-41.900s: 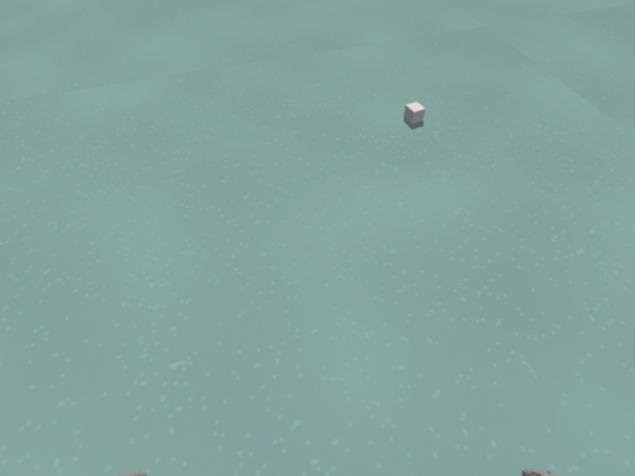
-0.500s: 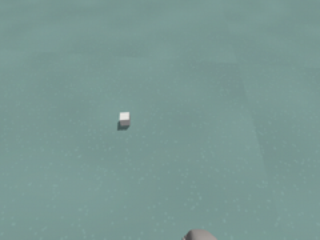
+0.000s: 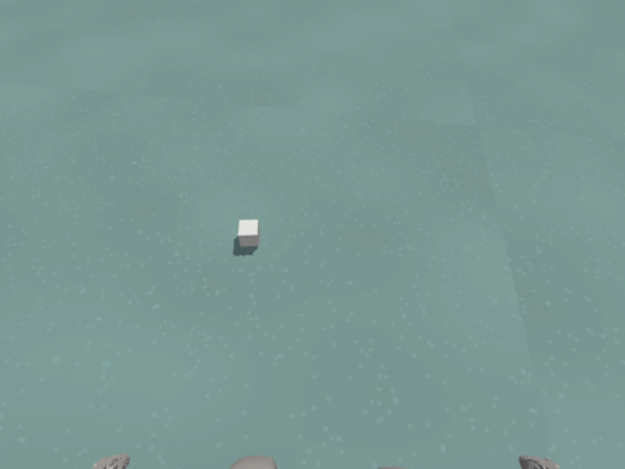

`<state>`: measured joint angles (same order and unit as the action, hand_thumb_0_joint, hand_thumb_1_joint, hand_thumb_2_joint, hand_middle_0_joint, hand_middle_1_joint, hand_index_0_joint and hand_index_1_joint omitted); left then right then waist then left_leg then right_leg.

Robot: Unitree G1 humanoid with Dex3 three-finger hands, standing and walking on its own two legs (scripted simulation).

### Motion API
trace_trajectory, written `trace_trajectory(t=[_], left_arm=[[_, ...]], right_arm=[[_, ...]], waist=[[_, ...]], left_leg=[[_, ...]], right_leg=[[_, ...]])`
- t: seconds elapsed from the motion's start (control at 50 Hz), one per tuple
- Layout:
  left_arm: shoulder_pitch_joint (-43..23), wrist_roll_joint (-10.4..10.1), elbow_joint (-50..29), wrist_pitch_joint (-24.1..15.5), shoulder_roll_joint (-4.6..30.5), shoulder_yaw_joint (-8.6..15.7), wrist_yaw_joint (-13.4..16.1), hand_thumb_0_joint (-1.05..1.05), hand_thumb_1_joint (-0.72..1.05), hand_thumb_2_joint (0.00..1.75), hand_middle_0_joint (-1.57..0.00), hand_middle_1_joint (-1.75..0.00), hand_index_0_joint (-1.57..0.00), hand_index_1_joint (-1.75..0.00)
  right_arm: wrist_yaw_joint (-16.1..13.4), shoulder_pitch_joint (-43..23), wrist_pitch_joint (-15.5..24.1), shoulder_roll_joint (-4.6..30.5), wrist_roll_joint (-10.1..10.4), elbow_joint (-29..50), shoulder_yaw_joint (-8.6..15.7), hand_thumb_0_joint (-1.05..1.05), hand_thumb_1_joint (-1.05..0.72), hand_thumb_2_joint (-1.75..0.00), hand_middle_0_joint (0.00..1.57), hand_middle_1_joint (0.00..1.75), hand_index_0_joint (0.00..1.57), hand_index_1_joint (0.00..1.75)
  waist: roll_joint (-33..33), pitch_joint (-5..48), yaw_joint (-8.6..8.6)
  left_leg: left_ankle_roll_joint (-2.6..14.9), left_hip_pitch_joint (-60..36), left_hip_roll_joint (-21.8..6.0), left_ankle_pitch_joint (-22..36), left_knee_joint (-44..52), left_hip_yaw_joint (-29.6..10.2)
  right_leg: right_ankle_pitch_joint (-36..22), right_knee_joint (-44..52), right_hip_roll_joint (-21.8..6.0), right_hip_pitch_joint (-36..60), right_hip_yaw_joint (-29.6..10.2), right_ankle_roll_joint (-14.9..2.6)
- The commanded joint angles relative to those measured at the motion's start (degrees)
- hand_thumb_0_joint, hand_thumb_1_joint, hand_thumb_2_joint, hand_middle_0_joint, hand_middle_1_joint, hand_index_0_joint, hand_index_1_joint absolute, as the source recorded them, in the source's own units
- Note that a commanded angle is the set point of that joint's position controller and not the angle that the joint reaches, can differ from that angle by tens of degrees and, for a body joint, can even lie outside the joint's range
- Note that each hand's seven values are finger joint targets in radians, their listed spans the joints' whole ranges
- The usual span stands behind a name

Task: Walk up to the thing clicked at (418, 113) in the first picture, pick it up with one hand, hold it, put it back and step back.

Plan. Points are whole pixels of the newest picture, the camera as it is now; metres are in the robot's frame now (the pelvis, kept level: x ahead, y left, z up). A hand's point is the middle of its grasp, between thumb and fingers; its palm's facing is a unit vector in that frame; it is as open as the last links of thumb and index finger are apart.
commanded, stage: step back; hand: left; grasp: from above
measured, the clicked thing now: (249, 233) +1.00 +0.28 -0.73
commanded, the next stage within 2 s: stand in 0.20 s
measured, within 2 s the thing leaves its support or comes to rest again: neither
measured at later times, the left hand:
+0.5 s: hand out of the picture +0.09 +0.25 -0.14, palm faces -0.04 -0.94 -0.33, open 7.4 cm
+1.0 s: hand out of the picture +0.08 +0.24 -0.14, palm faces -0.06 -0.94 -0.34, open 7.4 cm
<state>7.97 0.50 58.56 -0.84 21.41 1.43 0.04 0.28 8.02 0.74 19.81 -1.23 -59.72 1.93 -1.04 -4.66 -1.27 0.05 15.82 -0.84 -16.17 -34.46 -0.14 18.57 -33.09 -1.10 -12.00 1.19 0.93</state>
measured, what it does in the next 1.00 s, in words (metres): stands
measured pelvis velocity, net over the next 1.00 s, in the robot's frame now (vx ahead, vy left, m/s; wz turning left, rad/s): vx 0.00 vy -0.01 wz -0.02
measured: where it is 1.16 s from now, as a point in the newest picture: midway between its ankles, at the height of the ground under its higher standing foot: outside the picture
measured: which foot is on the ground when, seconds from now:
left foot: down 0.00-1.00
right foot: down 0.00-1.00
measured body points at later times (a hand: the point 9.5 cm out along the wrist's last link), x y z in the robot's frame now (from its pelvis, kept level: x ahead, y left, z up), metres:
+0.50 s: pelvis +0.01 +0.00 +0.02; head +0.01 +0.00 +0.47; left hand +0.09 +0.30 -0.12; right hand +0.11 -0.29 -0.11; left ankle +0.03 +0.12 -0.73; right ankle -0.01 -0.13 -0.73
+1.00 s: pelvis +0.00 -0.01 +0.02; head +0.01 -0.01 +0.47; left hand +0.08 +0.29 -0.11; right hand +0.06 -0.31 -0.12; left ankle +0.03 +0.12 -0.73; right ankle -0.01 -0.13 -0.73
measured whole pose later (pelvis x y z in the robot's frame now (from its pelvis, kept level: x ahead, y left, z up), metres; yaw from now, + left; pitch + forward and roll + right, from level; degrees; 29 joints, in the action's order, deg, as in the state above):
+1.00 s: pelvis +0.00 -0.01 +0.02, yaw -1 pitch -2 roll +0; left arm 6.7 0.7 65.2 -1.1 20.1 -0.4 -0.5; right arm 1.1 6.5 0.5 19.6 -0.5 -65.9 0.4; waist 0.0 -3.0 0.6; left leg -1.0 8.0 -1.4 -8.1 -18.4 0.7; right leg 11.0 -18.7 -0.5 -5.4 0.5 0.3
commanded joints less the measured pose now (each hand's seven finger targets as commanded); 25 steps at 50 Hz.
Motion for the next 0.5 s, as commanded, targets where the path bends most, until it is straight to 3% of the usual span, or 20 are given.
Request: trace_trajectory(t=[0.0, 0.08, 0.16, 0.18, 0.3, 0.4, 0.48], left_arm=[[-2.3, -0.6, -2.6, -1.4, 12.4, 2.8, 0.7, 0.0, 0.9, 0.9, -0.2, -0.3, -0.2, -0.3], [-2.8, -0.3, -0.9, -1.5, 11.8, 2.4, 0.8, 0.0, 0.9, 0.9, -0.2, -0.3, -0.2, -0.3], [-4.4, -0.2, -0.1, -1.4, 11.7, 2.4, 0.8, 0.0, 0.9, 0.9, -0.2, -0.3, -0.2, -0.3], [-4.3, -0.6, 1.1, -1.4, 9.8, 1.2, 0.6, 0.0, 0.9, 0.9, -0.2, -0.3, -0.2, -0.3], [-5.8, -0.3, 2.4, -1.4, 10.5, 1.0, 0.4, 0.0, 0.9, 0.9, -0.2, -0.3, -0.2, -0.3], [-5.7, -0.1, 3.1, -1.5, 10.7, 0.9, 0.3, 0.0, 0.9, 0.9, -0.2, -0.3, -0.2, -0.3], [-5.4, -0.1, 3.4, -1.6, 10.9, 0.9, 0.4, 0.0, 0.9, 0.9, -0.2, -0.3, -0.2, -0.3]], right_arm=[[-1.2, -4.4, 1.4, 12.9, 0.5, 2.3, 2.0, 0.0, -0.9, -0.9, 0.2, 0.3, 0.2, 0.3], [-1.0, -7.0, 1.3, 12.4, 0.6, 1.2, 1.7, 0.0, -0.9, -0.9, 0.2, 0.3, 0.2, 0.3], [-1.0, -8.1, 1.2, 12.2, 0.6, -0.1, 1.8, 0.0, -0.9, -0.9, 0.2, 0.3, 0.2, 0.3], [-0.8, -6.6, 1.4, 12.3, 1.0, -0.2, 1.4, 0.0, -0.9, -0.9, 0.2, 0.3, 0.2, 0.3], [-0.5, -9.0, 1.6, 11.7, 0.9, -0.8, 1.2, 0.0, -0.9, -0.9, 0.2, 0.3, 0.2, 0.3], [-0.2, -8.8, 1.6, 11.7, 0.9, -1.3, 1.2, 0.0, -0.9, -0.9, 0.2, 0.3, 0.2, 0.3], [-0.2, -8.9, 1.5, 11.4, 0.9, -1.7, 1.1, 0.0, -0.9, -0.9, 0.2, 0.3, 0.2, 0.3]], waist=[[6.3, 7.6, 0.22], [3.9, 9.8, 0.04], [2.9, 10.0, 0.5], [3.2, 10.8, 1.29], [1.7, 6.8, 0.96], [1.9, 6.5, 1.3], [1.0, 6.7, 1.06]], left_leg=[[2.19, -2.2, -6.8, 17.7, 9.4, -7.6], [2.57, -6.3, -7.6, 20.4, 10.4, -7.0], [1.84, -8.0, -7.0, 22.1, 11.3, -5.2], [1.86, -10.6, -7.3, 23.6, 13.1, -5.8], [1.18, -10.4, -7.2, 19.5, 16.9, -5.7], [0.83, -10.2, -6.8, 15.1, 18.5, -5.2], [0.71, -10.9, -6.8, 15.3, 18.8, -5.0]], right_leg=[[-16.1, 5.4, -4.6, 4.7, -4.9, -2.92], [-17.7, 8.4, -4.9, 5.7, -4.5, -2.29], [-20.6, 10.1, -5.5, 6.5, -4.4, -2.07], [-21.1, 11.0, -5.9, 7.0, -4.9, -2.19], [-16.2, 15.1, -6.0, 6.6, -4.9, -1.44], [-13.4, 17.0, -6.3, 6.8, -5.3, -1.48], [-13.9, 17.2, -6.7, 6.7, -5.4, -1.72]])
